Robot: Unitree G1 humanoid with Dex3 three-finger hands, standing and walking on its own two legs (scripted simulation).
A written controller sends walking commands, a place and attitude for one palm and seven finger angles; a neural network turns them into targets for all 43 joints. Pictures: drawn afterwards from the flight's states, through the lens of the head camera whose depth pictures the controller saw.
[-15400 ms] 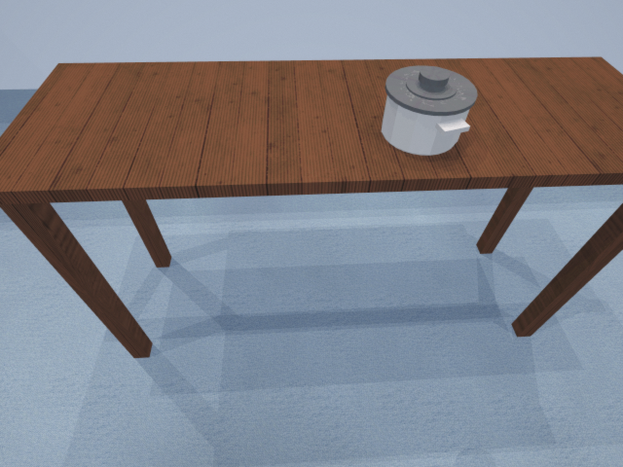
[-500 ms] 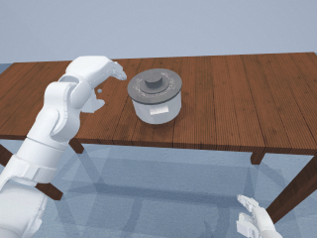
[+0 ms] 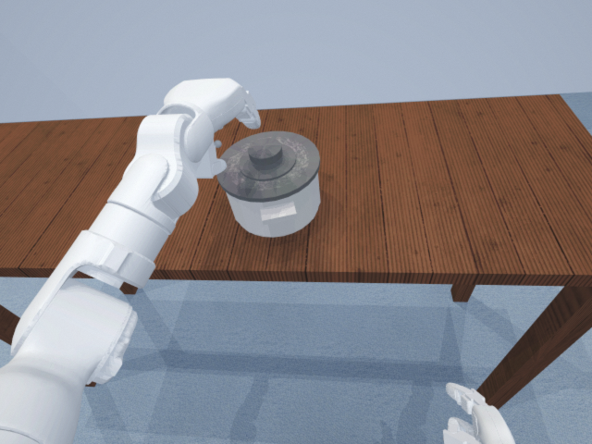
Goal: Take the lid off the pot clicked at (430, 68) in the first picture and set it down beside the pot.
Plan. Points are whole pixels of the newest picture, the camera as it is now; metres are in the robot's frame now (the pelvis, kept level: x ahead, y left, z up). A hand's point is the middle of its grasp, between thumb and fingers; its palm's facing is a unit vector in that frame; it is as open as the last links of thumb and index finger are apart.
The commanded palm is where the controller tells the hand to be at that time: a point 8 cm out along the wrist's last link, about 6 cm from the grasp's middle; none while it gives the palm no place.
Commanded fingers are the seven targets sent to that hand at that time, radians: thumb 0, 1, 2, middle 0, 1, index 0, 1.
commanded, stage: move the open hand above the knob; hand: left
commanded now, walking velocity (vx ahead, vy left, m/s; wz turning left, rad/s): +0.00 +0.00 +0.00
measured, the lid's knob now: (265, 151) +0.51 +0.06 +0.14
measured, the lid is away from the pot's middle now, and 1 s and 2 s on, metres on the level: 0.00 0.00 0.00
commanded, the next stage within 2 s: lower the open fingers around the knob in 1.04 s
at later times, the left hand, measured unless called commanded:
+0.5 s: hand (260, 114) +0.49 +0.05 +0.21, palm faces -0.19 -0.01 -0.98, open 10.3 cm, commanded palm +0.46 +0.06 +0.27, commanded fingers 0.00 -0.38 1.57 -0.83 -0.08 -0.83 -0.08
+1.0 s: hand (252, 119) +0.48 +0.06 +0.21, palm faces -0.18 +0.00 -0.98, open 10.3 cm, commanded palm +0.46 +0.06 +0.27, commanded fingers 0.00 -0.38 1.57 -0.83 -0.08 -0.83 -0.08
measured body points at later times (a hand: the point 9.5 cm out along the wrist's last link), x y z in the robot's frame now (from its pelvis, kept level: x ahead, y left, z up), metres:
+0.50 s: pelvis +0.01 +0.01 +0.00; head +0.03 -0.04 +0.45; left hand +0.49 +0.05 +0.27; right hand +0.11 -0.24 -0.14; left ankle -0.01 +0.10 -0.74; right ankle +0.01 -0.10 -0.74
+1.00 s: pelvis +0.01 +0.02 +0.00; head +0.03 -0.02 +0.45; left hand +0.49 +0.06 +0.27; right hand +0.15 -0.22 -0.13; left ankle -0.01 +0.10 -0.74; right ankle +0.01 -0.10 -0.74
